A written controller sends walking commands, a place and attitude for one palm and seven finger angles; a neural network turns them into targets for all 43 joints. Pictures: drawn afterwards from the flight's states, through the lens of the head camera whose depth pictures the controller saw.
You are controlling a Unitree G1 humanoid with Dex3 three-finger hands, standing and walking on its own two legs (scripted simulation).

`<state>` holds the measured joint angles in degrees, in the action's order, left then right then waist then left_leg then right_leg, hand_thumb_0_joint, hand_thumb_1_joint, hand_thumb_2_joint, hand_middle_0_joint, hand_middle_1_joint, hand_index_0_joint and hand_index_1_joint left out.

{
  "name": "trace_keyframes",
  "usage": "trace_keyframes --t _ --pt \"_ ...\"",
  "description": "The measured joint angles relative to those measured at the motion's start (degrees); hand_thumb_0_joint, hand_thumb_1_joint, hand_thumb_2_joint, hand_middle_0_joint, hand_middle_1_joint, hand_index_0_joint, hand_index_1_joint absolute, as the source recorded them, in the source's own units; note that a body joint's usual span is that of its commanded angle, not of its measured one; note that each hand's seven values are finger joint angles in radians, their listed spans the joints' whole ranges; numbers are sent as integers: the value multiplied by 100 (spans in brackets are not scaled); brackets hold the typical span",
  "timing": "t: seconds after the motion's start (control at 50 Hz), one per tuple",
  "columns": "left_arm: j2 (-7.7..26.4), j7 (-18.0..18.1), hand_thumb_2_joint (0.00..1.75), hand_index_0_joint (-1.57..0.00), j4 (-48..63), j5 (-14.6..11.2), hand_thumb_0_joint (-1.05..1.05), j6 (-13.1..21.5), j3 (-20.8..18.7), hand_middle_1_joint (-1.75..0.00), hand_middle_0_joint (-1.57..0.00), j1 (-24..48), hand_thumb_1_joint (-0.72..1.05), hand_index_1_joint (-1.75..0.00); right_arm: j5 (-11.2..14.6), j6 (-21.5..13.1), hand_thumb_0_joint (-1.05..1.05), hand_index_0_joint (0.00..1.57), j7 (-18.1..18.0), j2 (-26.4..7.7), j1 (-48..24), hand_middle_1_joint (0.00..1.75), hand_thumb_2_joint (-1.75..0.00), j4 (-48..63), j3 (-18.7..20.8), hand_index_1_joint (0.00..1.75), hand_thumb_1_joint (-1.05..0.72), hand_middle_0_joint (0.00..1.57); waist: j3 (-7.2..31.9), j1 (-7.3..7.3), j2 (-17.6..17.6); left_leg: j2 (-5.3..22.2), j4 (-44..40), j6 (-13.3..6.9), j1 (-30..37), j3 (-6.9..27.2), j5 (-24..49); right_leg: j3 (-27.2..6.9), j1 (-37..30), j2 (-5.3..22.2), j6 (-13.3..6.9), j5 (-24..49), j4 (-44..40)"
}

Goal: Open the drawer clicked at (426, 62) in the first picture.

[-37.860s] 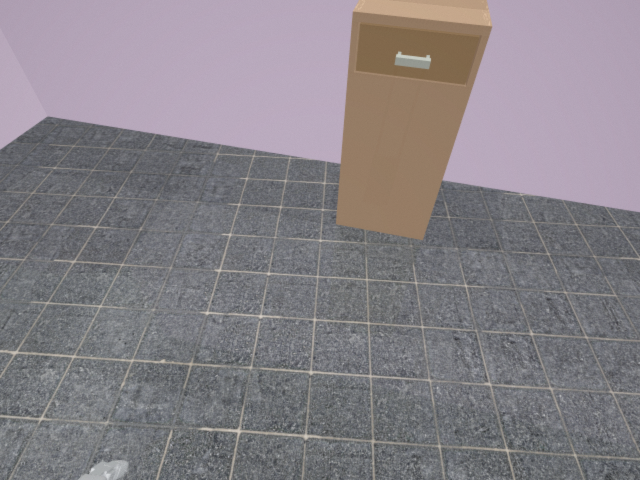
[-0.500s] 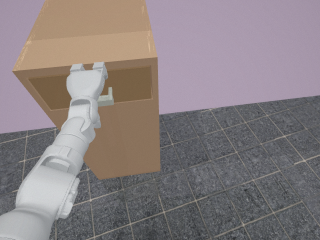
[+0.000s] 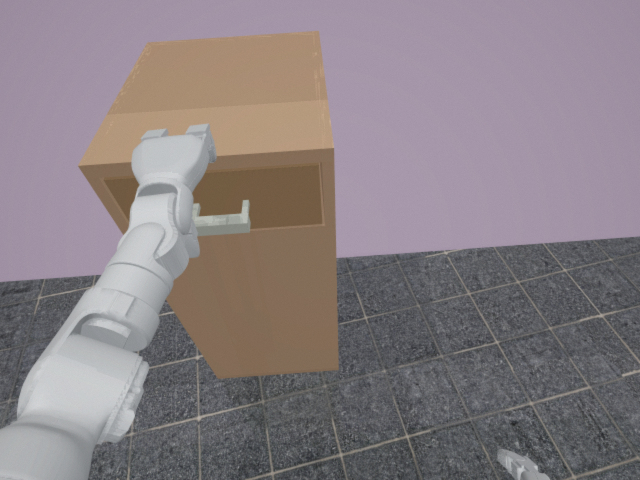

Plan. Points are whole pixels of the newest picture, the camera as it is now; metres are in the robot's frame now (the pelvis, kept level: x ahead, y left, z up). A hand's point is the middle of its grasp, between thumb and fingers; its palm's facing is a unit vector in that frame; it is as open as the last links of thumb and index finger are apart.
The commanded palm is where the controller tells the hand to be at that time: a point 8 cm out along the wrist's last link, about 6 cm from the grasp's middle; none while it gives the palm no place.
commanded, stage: lift the hand off the handle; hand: left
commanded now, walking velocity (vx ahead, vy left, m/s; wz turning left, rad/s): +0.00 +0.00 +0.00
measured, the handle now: (219, 216) +0.52 +0.19 +0.01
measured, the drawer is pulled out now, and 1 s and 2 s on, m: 0.00 0.00 0.00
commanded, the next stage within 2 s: draw the hand back to the body in 0.30 s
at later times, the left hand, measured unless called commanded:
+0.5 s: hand (184, 189) +0.45 +0.19 +0.14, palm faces -0.02 -0.04 -1.00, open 13.9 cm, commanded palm +0.41 +0.20 +0.21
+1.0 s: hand (117, 271) +0.32 +0.24 +0.13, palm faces +0.01 -0.08 -1.00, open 13.9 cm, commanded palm +0.29 +0.24 +0.21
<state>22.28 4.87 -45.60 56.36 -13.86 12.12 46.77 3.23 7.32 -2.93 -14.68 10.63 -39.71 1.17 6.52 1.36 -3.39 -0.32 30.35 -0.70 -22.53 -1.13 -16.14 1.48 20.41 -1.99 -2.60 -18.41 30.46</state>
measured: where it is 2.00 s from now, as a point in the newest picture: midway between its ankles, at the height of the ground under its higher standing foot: outside the picture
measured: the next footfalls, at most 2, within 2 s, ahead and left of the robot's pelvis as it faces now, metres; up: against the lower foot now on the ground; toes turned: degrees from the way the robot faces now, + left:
none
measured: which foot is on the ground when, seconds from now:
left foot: down 0.00-1.00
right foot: down 0.00-1.00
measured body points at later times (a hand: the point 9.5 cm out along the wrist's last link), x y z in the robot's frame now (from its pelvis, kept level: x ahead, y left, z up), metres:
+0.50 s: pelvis +0.00 +0.01 +0.00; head +0.02 -0.02 +0.45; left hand +0.44 +0.19 +0.20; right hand +0.08 -0.26 -0.13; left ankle -0.02 +0.11 -0.73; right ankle -0.04 -0.09 -0.73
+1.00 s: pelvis -0.01 +0.01 +0.01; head -0.03 -0.02 +0.46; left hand +0.31 +0.24 +0.19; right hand +0.23 -0.19 -0.07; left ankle -0.02 +0.11 -0.73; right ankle -0.04 -0.09 -0.73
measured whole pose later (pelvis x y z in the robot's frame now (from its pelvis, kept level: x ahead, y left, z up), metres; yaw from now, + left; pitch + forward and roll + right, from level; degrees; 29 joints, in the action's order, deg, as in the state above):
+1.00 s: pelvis -0.01 +0.01 +0.01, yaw +1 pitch +0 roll +0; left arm 26.7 -6.2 -7.3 52.3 -13.8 10.9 17.5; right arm 3.2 7.9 -2.5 -13.8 2.0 -35.4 -2.5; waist 3.6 -4.7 -4.7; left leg -1.8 24.0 -1.7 -11.6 -0.9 -12.9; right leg 1.6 9.5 -0.7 -1.5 -15.6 24.6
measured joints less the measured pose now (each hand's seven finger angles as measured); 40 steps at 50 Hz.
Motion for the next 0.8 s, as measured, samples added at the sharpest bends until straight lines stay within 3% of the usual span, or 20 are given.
trace_keyframes --t 0.1,0.16,0.24,0.34,0.5,0.6,0.72,0.8 --pt "-12 -398 30 -32 185 -140 -1 110 177 -120 -32 164 -49 -120 12 -4 0 20 -52 -13 45 30 -90 -35 -17 29 -90 20 -28 -7 -53 -26 -63 -3 87 37 45 36 -94 24 2 22 -48" --pt "-42 -510 30 -32 165 -162 -1 307 88 -120 -32 265 -49 -120 16 -3 0 20 -84 -4 41 30 -90 -90 -84 29 -90 20 -40 28 -58 -27 -104 -7 145 7 62 5 -127 25 9 34 -59" --pt "46 -476 30 -32 -55 -116 0 428 -131 -120 -32 426 -49 -120 23 -29 0 20 -110 23 55 30 -90 -126 -170 29 -90 20 -50 101 -51 -5 -176 -4 182 -72 97 -75 -115 6 13 78 -88" --pt "260 -435 30 -31 -279 -16 0 343 -352 -120 -32 478 -49 -120 26 -32 0 20 -69 15 215 30 -90 -104 -174 29 -90 20 -45 116 -50 24 -270 -3 174 -154 150 -158 -70 -22 15 154 -163" --pt "303 -690 30 -31 636 -187 -1 483 -223 -120 -32 -314 -49 -120 43 -1 0 20 -7 -74 493 30 -90 -74 -10 29 -90 20 -72 7 -42 8 -325 -41 280 -130 159 -137 -227 -9 39 199 -305" --pt "218 -520 30 -32 1624 -251 -1 720 -278 -120 -32 -1141 -49 -120 29 -19 1 20 33 -105 357 30 -90 -35 29 29 -90 20 -76 -87 -64 -8 -370 -70 464 -172 142 -183 -407 7 69 207 -368" --pt "207 -223 30 -32 2301 -224 0 304 -292 -120 -32 -1668 -49 -120 52 -40 1 20 117 -60 -82 30 -90 16 -38 29 -90 20 -112 -269 -112 -54 -482 -93 661 -194 205 -206 -574 52 99 239 -418" --pt "239 -351 30 -32 2617 -261 -1 -172 -201 -120 -32 -1891 -49 -120 83 12 1 20 135 -23 -387 30 -90 101 -138 29 -90 20 -124 -398 -152 -98 -568 -107 787 -139 270 -151 -712 93 115 264 -477"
